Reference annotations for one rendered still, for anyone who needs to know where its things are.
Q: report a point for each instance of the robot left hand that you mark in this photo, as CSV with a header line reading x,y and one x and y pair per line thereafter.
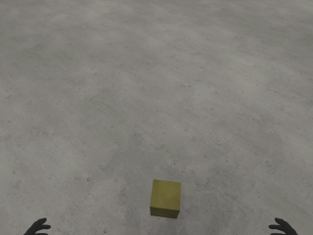
x,y
36,226

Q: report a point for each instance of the robot right hand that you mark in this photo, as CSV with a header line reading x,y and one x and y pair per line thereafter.
x,y
284,226

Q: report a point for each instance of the carton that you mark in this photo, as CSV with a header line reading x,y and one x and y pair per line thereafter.
x,y
165,198

